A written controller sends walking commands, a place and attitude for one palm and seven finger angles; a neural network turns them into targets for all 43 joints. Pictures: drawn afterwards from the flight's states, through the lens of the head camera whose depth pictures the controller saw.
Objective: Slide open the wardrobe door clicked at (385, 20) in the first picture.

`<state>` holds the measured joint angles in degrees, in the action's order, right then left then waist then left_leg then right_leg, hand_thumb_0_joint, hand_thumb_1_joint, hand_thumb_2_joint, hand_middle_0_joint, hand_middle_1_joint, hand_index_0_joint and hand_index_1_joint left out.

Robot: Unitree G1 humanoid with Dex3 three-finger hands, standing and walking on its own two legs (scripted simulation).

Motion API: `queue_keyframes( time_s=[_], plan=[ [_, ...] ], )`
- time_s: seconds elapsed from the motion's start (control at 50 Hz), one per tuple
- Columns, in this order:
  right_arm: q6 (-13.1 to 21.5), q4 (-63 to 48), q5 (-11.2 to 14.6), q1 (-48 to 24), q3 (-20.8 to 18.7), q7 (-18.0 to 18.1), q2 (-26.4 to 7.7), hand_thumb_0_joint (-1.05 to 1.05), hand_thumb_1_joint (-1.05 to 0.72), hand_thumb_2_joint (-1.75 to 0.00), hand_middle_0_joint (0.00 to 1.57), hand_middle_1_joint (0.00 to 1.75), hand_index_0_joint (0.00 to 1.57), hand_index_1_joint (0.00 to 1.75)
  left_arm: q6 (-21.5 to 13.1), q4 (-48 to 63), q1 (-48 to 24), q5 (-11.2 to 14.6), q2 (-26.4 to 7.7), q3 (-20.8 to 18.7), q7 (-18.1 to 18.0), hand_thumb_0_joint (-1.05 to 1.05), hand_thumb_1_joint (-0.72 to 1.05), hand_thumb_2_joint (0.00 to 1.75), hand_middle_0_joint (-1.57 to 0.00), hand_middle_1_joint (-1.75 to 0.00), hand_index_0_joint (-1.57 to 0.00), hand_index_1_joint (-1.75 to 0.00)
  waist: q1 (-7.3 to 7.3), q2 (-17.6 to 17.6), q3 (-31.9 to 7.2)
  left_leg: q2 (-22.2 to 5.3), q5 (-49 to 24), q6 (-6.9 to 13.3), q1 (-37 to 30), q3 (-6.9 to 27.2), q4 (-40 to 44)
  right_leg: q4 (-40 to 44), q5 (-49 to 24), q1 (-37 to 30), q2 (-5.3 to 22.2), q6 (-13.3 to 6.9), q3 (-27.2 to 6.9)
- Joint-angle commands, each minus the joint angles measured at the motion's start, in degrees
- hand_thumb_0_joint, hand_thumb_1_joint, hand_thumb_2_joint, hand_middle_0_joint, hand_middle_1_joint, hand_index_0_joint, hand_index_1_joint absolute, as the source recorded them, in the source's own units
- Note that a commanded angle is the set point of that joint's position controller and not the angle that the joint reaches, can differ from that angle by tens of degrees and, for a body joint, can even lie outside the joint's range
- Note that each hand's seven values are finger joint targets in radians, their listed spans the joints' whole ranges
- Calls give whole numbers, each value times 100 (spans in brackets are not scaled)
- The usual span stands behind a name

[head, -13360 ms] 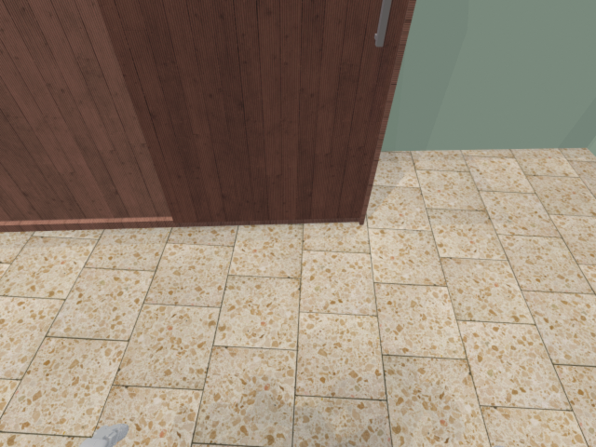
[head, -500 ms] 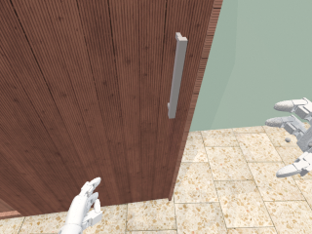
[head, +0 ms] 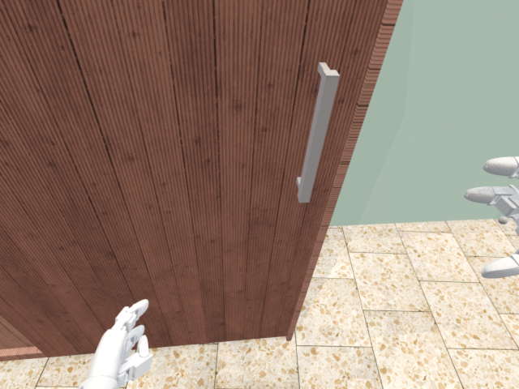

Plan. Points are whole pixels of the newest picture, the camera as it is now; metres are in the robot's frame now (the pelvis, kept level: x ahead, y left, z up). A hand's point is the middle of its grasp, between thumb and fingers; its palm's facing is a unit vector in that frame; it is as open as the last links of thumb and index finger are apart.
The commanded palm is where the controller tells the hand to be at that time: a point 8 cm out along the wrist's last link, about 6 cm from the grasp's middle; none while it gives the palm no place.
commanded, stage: raise the hand with hooked fingers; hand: right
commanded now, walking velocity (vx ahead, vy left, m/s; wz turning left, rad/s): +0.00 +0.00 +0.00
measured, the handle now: (312, 139) +0.47 -0.08 +0.18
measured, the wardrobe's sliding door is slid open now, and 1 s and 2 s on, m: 0.00 0.00 0.00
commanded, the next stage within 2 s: move the hooked fingers beside the handle in 0.10 s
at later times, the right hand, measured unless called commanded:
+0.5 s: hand (453, 207) +0.30 -0.24 +0.20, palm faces -0.09 +0.99 -0.13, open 14.0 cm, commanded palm +0.27 -0.29 +0.21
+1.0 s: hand (422, 192) +0.34 -0.22 +0.19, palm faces -0.04 +1.00 -0.08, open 14.0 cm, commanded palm +0.32 -0.26 +0.20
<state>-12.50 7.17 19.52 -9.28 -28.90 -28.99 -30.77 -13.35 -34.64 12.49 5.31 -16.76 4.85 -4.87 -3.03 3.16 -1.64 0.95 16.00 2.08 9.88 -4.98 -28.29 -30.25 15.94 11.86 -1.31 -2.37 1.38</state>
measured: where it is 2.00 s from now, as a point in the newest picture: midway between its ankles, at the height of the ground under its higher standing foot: outside the picture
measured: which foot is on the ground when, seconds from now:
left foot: down 0.00-1.00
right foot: down 0.00-1.00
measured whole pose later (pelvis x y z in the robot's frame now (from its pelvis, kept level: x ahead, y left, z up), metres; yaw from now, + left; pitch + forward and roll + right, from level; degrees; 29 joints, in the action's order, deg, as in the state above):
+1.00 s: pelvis +0.01 +0.00 +0.00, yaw +0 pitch -1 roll +0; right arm -14.7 14.1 15.4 -20.3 -17.5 -21.2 -24.8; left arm -11.0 -36.1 11.2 5.6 -15.9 4.8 -5.9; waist -1.6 3.3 -1.5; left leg 0.3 17.0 2.1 11.7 -5.0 -29.6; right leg -29.7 15.8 12.9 -2.0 -2.3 1.2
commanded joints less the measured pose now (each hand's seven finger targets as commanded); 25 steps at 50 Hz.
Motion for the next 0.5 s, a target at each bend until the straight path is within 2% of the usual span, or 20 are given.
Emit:
queue_keyframes(
  time_s=[0.0, 0.02, 0.04, 0.1, 0.12, 0.16, 0.18, 0.2, 0.22, 0.24, 0.26, 0.28, 0.32, 0.34, 0.36, 0.38, 0.4, 0.42, 0.46, 0.48],
  plan=[
    [98, -1052, 33, -1805, -190, -55, -1577, 0, 50, -30, 30, 120, 30, 120, -300, 1007, -820, 27, -662, -291, -99, 0, 90, 90, -20, -30, -20, -30, 111, 81, -747, -193, -792, -77, 352, 361, 463, 422, -810, -438, 190, 0, -535],
    [157, -1244, 65, -1712, -180, -96, -1587, 0, 50, -30, 30, 120, 30, 120, -291, 1034, -853, 20, -625, -283, -90, 0, 90, 90, -20, -30, -20, -30, 94, -47, -938, -213, -970, -102, 213, 457, 459, 318, -974, -511, 207, -14, -490],
    [238, -1453, 112, -1780, -400, -120, -1769, 0, 50, -30, 30, 120, 30, 120, -296, 1054, -897, 9, -630, -291, -89, 0, 90, 90, -20, -30, -20, -30, 61, 38, -1258, -247, -1167, -124, 37, 550, 416, 240, -1086, -567, 173, -27, -478],
    [525, -1743, 276, -1724, -763, -143, -1960, 0, 50, -30, 30, 120, 30, 120, -333, 1057, -945, -20, -562, -256, -92, 0, 90, 90, -20, -30, -20, -30, -14, 73, -1595, -206, -1637, -129, -215, 433, 305, 198, -1404, -708, 132, -27, -467],
    [559, -1588, 304, -1500, -872, -125, -2052, 0, 50, -30, 30, 120, 30, 120, -319, 1001, -934, -42, -555, -243, -70, 0, 90, 90, -20, -30, -20, -30, -49, 25, -1421, -227, -1723, -153, -206, 515, 350, 146, -1435, -608, 156, -20, -446],
    [524, -1096, 321, -1409, -821, -97, -1859, 0, 50, -30, 30, 120, 30, 120, -308, 921, -893, -28, -576, -249, -78, 0, 90, 90, -20, -30, -20, -30, 4, -110, -979, -236, -1513, -165, 57, 484, 384, 201, -1188, -371, 168, -11, -456],
    [439, -757, 312, -1309, -818, -82, -1825, 0, 50, -30, 30, 120, 30, 120, -292, 872, -869, -18, -604, -261, -78, 0, 90, 90, -20, -30, -20, -30, 12, -27, -724, -254, -1282, -168, 246, 530, 441, 209, -1007, -229, 172, 1, -452],
    [357, -507, 275, -1417, -739, -63, -1791, 0, 50, -30, 30, 120, 30, 120, -276, 830, -846, -1, -644, -270, -83, 0, 90, 90, -20, -30, -20, -30, 68, -122, -505, -267, -1067, -176, 394, 528, 473, 228, -870, -117, 185, 8, -467],
    [248, -271, 227, -1295, -713, -51, -1803, 0, 50, -30, 30, 120, 30, 120, -232, 809, -822, 13, -676, -302, -67, 0, 90, 90, -20, -30, -20, -30, 34, -226, -322, -334, -965, -226, 442, 680, 535, 165, -800, 26, 220, 20, -469],
    [182, -351, 167, -1668, -421, -61, -1633, 0, 50, -30, 30, 120, 30, 120, -224, 825, -882, 41, -688, -286, -68, 0, 90, 90, -20, -30, -20, -30, 132, -13, -257, -342, -815, -209, 577, 670, 531, 196, -721, -4, 210, 22, -460],
    [134, -422, 119, -1938, -176, -58, -1498, 0, 50, -30, 30, 120, 30, 120, -234, 867, -888, 53, -658, -285, -81, 0, 90, 90, -20, -30, -20, -30, 161, 89, -305, -319, -672, -173, 655, 626, 508, 219, -639, -93, 200, 20, -479],
    [137, -656, 59, -2250, 68, -56, -1381, 0, 50, -30, 30, 120, 30, 120, -258, 911, -910, 67, -639, -284, -98, 0, 90, 90, -20, -30, -20, -30, 210, 407, -462, -298, -629, -141, 673, 570, 475, 237, -636, -262, 193, 18, -468],
    [266, -1217, 33, -2502, 310, -20, -1268, 0, 50, -30, 30, 120, 30, 120, -311, 997, -953, 56, -556, -261, -120, 0, 90, 90, -20, -30, -20, -30, 233, 340, -831, -288, -766, -114, 534, 587, 428, 176, -777, -506, 216, -4, -494],
    [354, -1433, 16, -2628, 155, 15, -1444, 0, 50, -30, 30, 120, 30, 120, -323, 991, -900, 34, -586, -276, -136, 0, 90, 90, -20, -30, -20, -30, 212, 300, -1208, -257, -877, -97, 353, 509, 364, 192, -874, -608, 184, -20, -526],
    [470, -1648, 16, -2849, 245, 24, -1376, 0, 50, -30, 30, 120, 30, 120, -346, 1003, -910, 21, -542, -246, -151, 0, 90, 90, -20, -30, -20, -30, 226, 382, -1402, -231, -1024, -78, 287, 445, 320, 208, -1005, -772, 161, -34, -543],
    [576, -1659, 49, -2774, 71, 74, -1473, 0, 50, -30, 30, 120, 30, 120, -365, 983, -863, 10, -527, -251, -165, 0, 90, 90, -20, -30, -20, -30, 193, 233, -1505, -192, -1063, -77, 244, 367, 308, 238, -1049, -844, 168, -30, -567],
    [683, -1659, 94, -2814, 104, 101, -1363, 0, 50, -30, 30, 120, 30, 120, -387, 952, -872, -1, -511, -236, -172, 0, 90, 90, -20, -30, -20, -30, 199, 131, -1539, -179, -1109, -87, 223, 340, 303, 253, -1065, -880, 156, -35, -572],
    [703, -1439, 124, -2530, -116, 165, -1532, 0, 50, -30, 30, 120, 30, 120, -372, 870, -851, -21, -515, -245, -157, 0, 90, 90, -20, -30, -20, -30, 123, -2, -1430, -193, -1138, -90, 170, 430, 365, 209, -1077, -744, 188, -29, -542],
    [656, -976, 116, -2342, -356, 296, -1579, 0, 50, -30, 30, 120, 30, 120, -360, 791, -806, -30, -553, -259, -150, 0, 90, 90, -20, -30, -20, -30, 49, -71, -1288, -205, -1243, -70, 139, 327, 301, 309, -1132, -580, 170, -7, -561],
    [578, -807, 77, -2301, -134, 339, -1317, 0, 50, -30, 30, 120, 30, 120, -345, 775, -834, -13, -539, -246, -130, 0, 90, 90, -20, -30, -20, -30, 73, -34, -1051, -211, -1212, -68, 274, 276, 299, 373, -1091, -520, 180, 13, -533]
  ],
)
